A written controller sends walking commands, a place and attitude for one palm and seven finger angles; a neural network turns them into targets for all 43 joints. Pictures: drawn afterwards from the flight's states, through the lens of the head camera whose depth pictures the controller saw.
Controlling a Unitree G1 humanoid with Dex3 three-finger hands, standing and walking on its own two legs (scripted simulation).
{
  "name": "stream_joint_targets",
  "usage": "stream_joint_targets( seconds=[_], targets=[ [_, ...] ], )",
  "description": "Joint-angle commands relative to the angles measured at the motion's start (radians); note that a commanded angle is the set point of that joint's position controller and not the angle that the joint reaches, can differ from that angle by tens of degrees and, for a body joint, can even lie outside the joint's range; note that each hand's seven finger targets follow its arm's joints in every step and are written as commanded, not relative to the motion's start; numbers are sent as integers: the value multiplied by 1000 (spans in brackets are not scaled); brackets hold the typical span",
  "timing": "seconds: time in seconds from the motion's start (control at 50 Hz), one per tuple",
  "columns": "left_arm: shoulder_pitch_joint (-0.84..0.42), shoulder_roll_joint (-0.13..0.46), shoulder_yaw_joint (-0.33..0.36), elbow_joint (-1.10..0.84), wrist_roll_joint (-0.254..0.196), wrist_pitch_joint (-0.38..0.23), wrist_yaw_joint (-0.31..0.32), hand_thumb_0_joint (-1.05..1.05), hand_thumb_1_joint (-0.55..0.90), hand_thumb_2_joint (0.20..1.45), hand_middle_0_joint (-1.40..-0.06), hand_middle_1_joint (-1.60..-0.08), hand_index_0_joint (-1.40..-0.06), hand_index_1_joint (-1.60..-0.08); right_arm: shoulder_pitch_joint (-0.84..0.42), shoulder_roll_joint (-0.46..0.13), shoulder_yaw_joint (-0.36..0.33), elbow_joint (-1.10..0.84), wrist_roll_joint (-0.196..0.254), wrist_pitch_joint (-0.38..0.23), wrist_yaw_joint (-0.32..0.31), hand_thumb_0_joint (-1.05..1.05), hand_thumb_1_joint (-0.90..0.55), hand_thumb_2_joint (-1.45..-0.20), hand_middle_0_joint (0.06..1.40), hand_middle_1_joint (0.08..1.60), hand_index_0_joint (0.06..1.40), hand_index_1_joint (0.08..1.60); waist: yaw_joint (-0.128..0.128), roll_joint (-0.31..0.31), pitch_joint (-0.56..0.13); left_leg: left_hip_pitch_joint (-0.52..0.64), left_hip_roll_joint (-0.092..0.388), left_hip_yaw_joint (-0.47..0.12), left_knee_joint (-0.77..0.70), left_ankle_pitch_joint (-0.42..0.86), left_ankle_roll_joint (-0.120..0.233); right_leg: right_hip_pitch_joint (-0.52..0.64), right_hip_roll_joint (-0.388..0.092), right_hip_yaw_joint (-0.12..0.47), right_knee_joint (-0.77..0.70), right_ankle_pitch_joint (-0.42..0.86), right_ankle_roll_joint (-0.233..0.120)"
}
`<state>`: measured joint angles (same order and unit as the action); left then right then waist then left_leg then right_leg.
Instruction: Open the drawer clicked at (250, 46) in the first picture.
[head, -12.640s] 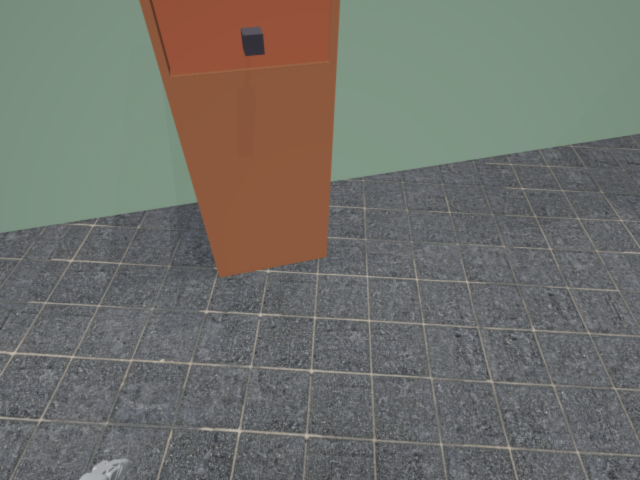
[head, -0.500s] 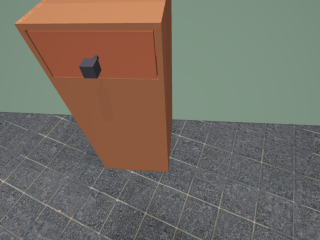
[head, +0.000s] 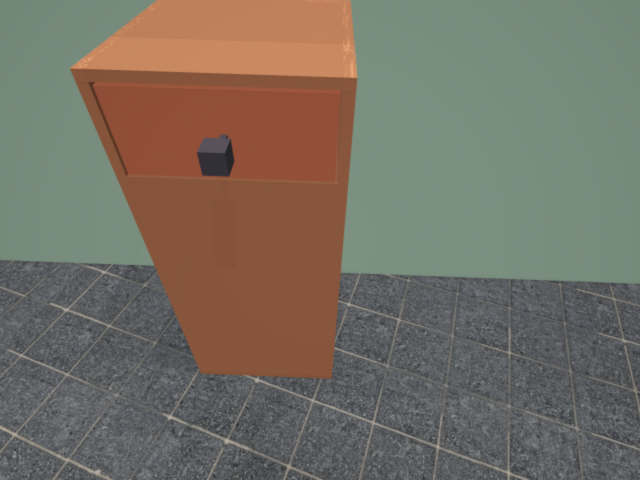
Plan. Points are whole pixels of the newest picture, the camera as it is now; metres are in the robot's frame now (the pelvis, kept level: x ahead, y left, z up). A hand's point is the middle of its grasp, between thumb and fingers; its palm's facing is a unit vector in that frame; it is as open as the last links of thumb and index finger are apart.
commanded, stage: come to a stop and stand still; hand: left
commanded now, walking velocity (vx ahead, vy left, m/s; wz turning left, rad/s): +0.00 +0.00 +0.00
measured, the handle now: (219, 150) +0.57 +0.21 +0.13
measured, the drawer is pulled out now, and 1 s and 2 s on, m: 0.00 0.00 0.00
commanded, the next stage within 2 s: look again from close up in 0.16 s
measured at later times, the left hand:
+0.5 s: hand out of the picture +0.06 +0.19 -0.15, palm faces +0.01 -0.96 -0.29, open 7.4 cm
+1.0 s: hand out of the picture +0.04 +0.17 -0.15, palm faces +0.05 -0.96 -0.29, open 7.4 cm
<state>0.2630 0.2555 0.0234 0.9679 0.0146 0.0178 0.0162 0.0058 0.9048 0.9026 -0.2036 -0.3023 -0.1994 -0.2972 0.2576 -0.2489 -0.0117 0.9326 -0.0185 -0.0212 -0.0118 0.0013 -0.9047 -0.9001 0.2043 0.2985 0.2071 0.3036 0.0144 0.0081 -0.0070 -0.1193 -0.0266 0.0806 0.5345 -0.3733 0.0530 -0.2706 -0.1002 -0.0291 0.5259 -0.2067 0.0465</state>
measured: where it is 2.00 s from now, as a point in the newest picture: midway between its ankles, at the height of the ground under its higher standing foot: outside the picture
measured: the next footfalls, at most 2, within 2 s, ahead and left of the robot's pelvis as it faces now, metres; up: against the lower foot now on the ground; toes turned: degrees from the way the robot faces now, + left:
left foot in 2.00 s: +0.13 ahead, +0.11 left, +0.00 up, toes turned +5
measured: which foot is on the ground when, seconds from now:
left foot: down 0.00-1.00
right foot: down 0.00-1.00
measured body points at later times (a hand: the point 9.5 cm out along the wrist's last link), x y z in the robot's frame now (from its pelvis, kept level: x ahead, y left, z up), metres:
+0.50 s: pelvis +0.00 -0.03 +0.01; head +0.00 -0.04 +0.46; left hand +0.06 +0.24 -0.13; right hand +0.05 -0.31 -0.13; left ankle -0.05 +0.08 -0.73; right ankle +0.05 -0.17 -0.73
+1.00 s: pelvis +0.00 -0.05 +0.01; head +0.00 -0.06 +0.46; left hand +0.04 +0.22 -0.13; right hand +0.06 -0.33 -0.13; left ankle -0.05 +0.08 -0.73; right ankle +0.05 -0.17 -0.73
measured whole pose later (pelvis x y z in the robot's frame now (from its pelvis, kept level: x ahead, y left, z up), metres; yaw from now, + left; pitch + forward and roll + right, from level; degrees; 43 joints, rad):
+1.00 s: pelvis +0.00 -0.05 +0.01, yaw +2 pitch -2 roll +0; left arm 0.18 0.27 0.02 1.09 0.01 -0.01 0.01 0.01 0.90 0.90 -0.21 -0.30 -0.20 -0.30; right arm 0.19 -0.30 -0.01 1.12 -0.02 0.00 0.00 0.00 -0.91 -0.90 0.20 0.30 0.21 0.30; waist 0.01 0.01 0.03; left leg -0.07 0.04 0.02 0.37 -0.27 -0.03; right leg -0.20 -0.03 -0.10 0.36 -0.13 0.00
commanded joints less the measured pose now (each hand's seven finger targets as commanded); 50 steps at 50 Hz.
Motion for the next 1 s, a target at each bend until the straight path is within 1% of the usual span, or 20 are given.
stream_joint_targets(
  seconds=[0.0,0.02,0.1,0.14,0.2,0.22,0.24,0.32,0.34,0.44,0.5,0.54,0.56,0.62,0.7,0.78,0.82,0.88,0.94,0.98],
  targets=[
    [-17,141,26,-68,4,-17,10,0,900,900,-200,-300,-200,-300,-13,-201,-50,-50,-2,-16,-15,0,-900,-900,200,300,200,300,-9,21,55,-148,142,-140,-180,357,-20,95,5,2,-22,140,-54],
    [-25,148,27,-66,5,-19,9,0,900,900,-200,-300,-200,-300,-20,-204,-50,-46,-2,-15,-13,0,-900,-900,200,300,200,300,-9,13,61,-155,143,-140,-187,327,-18,100,1,5,-29,141,-54],
    [-48,164,28,-62,4,-22,9,0,900,900,-200,-300,-200,-300,-39,-215,-51,-23,0,-16,-10,0,-900,-900,200,300,200,300,-10,6,46,-134,141,-136,-194,334,-20,119,-8,10,-42,169,-54],
    [-57,166,27,-59,4,-21,9,0,900,900,-200,-300,-200,-300,-42,-216,-49,-13,1,-15,-9,0,-900,-900,200,300,200,300,-12,19,39,-126,142,-136,-203,331,-22,125,-7,10,-49,164,-52],
    [-65,175,25,-45,3,-25,8,0,900,900,-200,-300,-200,-300,-54,-221,-48,5,1,-15,-7,0,-900,-900,200,300,200,300,-11,17,28,-114,141,-127,-205,316,-21,140,-18,16,-66,184,-53],
    [-68,179,26,-42,3,-27,8,0,900,900,-200,-300,-200,-300,-53,-222,-47,10,2,-15,-7,0,-900,-900,200,300,200,300,-13,12,12,-104,141,-123,-202,322,-22,152,-21,20,-71,199,-54],
    [-72,180,25,-40,2,-28,9,0,900,900,-200,-300,-200,-300,-55,-219,-47,16,3,-14,-6,0,-900,-900,200,300,200,300,-13,1,15,-98,142,-125,-205,321,-21,152,-21,18,-74,199,-53],
    [-84,186,21,-20,0,-33,8,0,900,900,-200,-300,-200,-300,-64,-222,-42,42,3,-12,-5,0,-900,-900,200,300,200,300,-15,-4,6,-88,143,-120,-215,292,-24,169,-32,28,-98,213,-55],
    [-86,188,21,-17,1,-34,8,0,900,900,-200,-300,-200,-300,-65,-221,-42,46,4,-11,-4,0,-900,-900,200,300,200,300,-15,2,11,-86,143,-119,-217,287,-24,167,-32,28,-103,209,-55],
    [-97,189,18,9,1,-38,7,0,900,900,-200,-300,-200,-300,-72,-212,-35,74,4,-6,-1,0,-900,-900,200,300,200,300,-16,-12,40,-99,142,-119,-242,201,-29,164,-37,42,-147,161,-53],
    [-100,194,18,21,0,-42,6,0,900,900,-200,-300,-200,-300,-74,-210,-32,87,4,-3,1,0,-900,-900,200,300,200,300,-17,-24,39,-95,135,-117,-244,162,-31,163,-44,56,-180,114,-53],
    [-107,197,18,26,0,-44,6,0,900,900,-200,-300,-200,-300,-74,-211,-32,93,4,-2,2,0,-900,-900,200,300,200,300,-18,-26,47,-87,135,-119,-246,163,-33,151,-42,62,-191,99,-55],
    [-105,197,20,30,-1,-45,6,0,900,900,-200,-300,-200,-300,-71,-214,-32,97,3,-3,2,0,-900,-900,200,300,200,300,-18,-28,27,-80,136,-117,-245,167,-33,160,-44,61,-194,99,-55],
    [-108,200,21,39,-1,-50,6,0,900,900,-200,-300,-200,-300,-76,-212,-31,104,3,-5,2,0,-900,-900,200,300,200,300,-18,-30,12,-69,135,-116,-241,195,-34,176,-48,62,-201,131,-58],
    [-109,205,21,49,-2,-55,6,0,900,900,-200,-300,-200,-300,-83,-216,-31,113,4,-5,2,0,-900,-900,200,300,200,300,-18,-39,9,-57,137,-112,-240,202,-37,176,-52,62,-212,143,-60],
    [-112,208,23,56,-1,-54,6,0,900,900,-200,-300,-200,-300,-85,-214,-31,123,3,-3,2,0,-900,-900,200,300,200,300,-16,-33,29,-64,135,-114,-247,178,-39,164,-50,68,-234,85,-60],
    [-114,211,26,59,-1,-55,6,0,900,900,-200,-300,-200,-300,-77,-215,-29,126,3,-3,2,0,-900,-900,200,300,200,300,-17,-36,17,-64,136,-115,-249,179,-40,176,-52,70,-240,77,-62],
    [-113,210,26,63,-1,-52,5,0,900,900,-200,-300,-200,-300,-80,-218,-27,129,2,-3,2,0,-900,-900,200,300,200,300,-15,-23,28,-68,137,-117,-255,168,-39,167,-48,69,-248,47,-60],
    [-72,162,19,77,0,-42,6,0,900,900,-200,-300,-200,-300,-32,-153,-13,148,-2,11,6,0,-900,-900,200,300,200,300,-11,-53,35,-82,115,-93,-228,101,-48,162,-59,82,-278,-85,-54],
    [-51,157,21,80,2,-36,8,0,900,900,-200,-300,-200,-300,7,-130,-7,156,-5,19,9,0,-900,-900,200,300,200,300,-9,-83,37,-102,96,-73,-200,64,-51,161,-76,106,-301,-170,-58]
  ],
)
